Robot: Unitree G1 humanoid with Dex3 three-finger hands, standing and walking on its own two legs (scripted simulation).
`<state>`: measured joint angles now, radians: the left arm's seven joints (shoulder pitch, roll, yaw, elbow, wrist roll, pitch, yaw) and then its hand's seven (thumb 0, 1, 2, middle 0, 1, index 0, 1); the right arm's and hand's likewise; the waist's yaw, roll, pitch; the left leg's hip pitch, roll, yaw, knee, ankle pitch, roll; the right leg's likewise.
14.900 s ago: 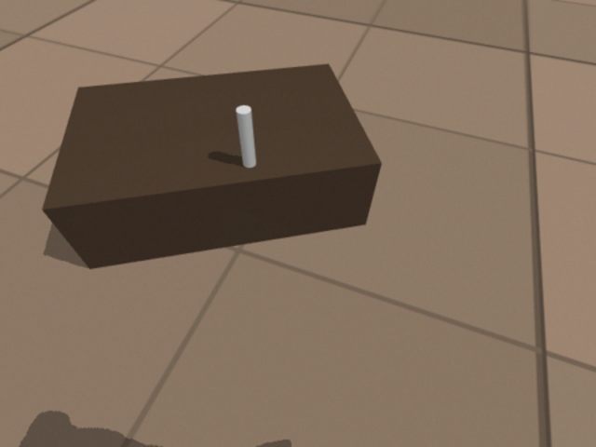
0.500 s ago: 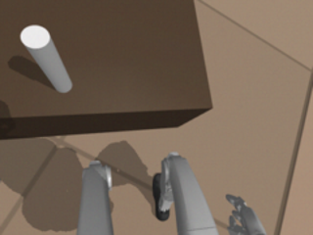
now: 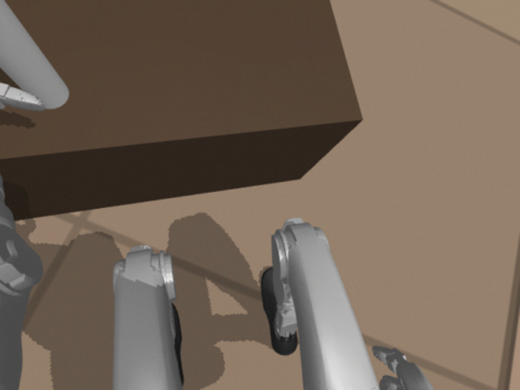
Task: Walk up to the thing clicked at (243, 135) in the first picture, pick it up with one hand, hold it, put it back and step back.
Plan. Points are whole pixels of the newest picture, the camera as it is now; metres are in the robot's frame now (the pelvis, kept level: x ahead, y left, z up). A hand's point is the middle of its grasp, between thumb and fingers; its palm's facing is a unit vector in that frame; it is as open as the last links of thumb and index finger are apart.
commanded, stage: close in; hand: left
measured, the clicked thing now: (4, 39) +0.55 +0.23 +0.05
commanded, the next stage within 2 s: rest palm in 0.20 s
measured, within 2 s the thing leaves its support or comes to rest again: leaves its support in 1.90 s
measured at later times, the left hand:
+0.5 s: hand (5, 37) +0.56 +0.24 +0.03, palm faces +0.24 -0.97 -0.02, open 17.7 cm
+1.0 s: hand (16, 39) +0.56 +0.23 +0.03, palm faces +0.23 -0.97 -0.03, open 14.5 cm
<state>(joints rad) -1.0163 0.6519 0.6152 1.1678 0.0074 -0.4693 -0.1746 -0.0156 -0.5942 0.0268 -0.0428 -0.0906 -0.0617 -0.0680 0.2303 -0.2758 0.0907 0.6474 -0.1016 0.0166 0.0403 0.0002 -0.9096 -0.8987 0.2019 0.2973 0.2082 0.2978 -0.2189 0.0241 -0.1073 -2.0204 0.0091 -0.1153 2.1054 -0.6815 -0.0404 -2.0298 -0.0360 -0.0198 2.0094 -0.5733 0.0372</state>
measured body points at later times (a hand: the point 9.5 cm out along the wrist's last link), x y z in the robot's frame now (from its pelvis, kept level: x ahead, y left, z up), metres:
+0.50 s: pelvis +0.02 +0.01 +0.02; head +0.24 +0.05 +0.41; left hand +0.54 +0.29 +0.04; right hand +0.07 -0.27 -0.09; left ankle +0.08 +0.14 -0.39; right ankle +0.12 -0.14 -0.39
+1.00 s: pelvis +0.01 +0.00 +0.02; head +0.23 +0.04 +0.41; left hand +0.55 +0.28 +0.03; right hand +0.07 -0.27 -0.10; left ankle +0.08 +0.14 -0.39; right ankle +0.12 -0.14 -0.39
